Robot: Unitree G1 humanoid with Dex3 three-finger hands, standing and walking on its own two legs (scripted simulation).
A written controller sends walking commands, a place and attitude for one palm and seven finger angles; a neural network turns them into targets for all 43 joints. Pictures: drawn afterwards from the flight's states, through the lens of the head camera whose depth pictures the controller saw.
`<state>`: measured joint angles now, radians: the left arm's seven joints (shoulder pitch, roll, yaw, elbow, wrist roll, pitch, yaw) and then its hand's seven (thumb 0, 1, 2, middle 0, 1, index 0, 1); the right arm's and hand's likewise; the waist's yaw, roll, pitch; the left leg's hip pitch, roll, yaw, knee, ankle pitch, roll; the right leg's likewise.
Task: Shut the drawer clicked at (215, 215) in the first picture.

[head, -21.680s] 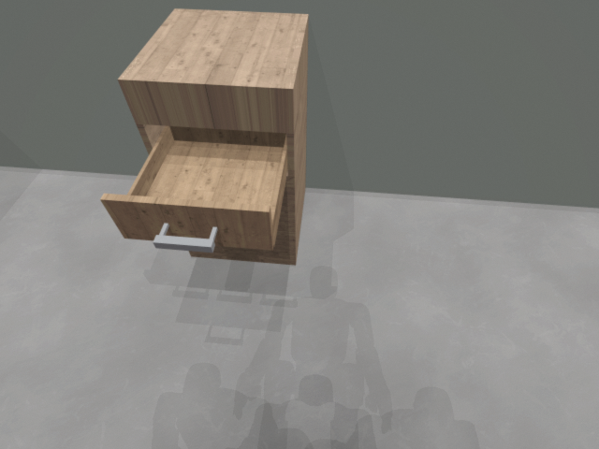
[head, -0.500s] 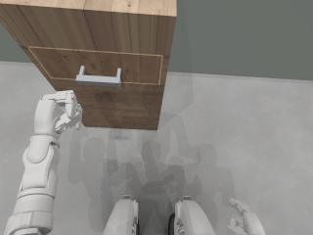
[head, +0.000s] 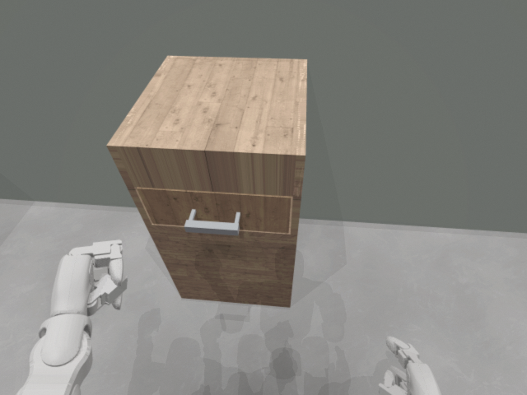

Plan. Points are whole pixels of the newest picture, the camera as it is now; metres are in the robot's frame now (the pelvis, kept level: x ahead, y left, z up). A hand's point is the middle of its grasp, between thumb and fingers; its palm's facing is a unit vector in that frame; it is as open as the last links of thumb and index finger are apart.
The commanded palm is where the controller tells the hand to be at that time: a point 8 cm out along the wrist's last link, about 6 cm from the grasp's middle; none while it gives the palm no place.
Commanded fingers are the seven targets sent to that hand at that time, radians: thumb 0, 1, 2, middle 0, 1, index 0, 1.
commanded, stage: draw the hand back to the body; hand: left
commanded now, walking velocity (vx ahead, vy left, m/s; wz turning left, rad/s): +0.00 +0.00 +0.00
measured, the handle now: (213, 221) +0.55 +0.17 -0.17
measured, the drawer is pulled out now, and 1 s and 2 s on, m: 0.00 0.00 0.00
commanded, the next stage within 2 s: step back with the hand held close in 0.54 s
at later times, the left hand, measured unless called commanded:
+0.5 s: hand (43, 293) +0.18 +0.23 +0.19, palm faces +0.42 -0.81 -0.40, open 3.3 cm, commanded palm +0.14 +0.26 +0.20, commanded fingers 0.00 0.90 0.90 -1.40 -1.60 -1.40 -1.60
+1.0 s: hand (56, 317) +0.17 +0.22 +0.16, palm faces +0.27 -0.83 -0.49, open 3.3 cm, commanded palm +0.11 +0.27 +0.20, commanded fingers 0.00 0.90 0.90 -1.40 -1.60 -1.40 -1.60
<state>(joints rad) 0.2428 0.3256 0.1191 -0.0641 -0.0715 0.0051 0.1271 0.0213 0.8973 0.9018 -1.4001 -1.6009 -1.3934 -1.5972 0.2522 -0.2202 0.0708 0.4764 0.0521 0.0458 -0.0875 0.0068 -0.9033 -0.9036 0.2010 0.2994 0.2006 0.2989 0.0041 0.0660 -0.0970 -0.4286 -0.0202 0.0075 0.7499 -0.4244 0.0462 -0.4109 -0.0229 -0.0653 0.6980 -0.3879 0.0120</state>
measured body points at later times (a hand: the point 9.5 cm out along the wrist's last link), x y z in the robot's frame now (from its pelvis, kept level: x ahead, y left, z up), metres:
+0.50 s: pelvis +0.01 -0.02 +0.02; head -0.02 -0.05 +0.47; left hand +0.15 +0.27 +0.21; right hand +0.21 -0.23 -0.05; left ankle -0.03 +0.09 -0.71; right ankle -0.02 -0.13 -0.71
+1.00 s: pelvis -0.02 -0.01 +0.02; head +0.00 -0.02 +0.47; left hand +0.15 +0.26 +0.19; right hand +0.14 -0.26 -0.07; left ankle -0.03 +0.09 -0.71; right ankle -0.02 -0.13 -0.71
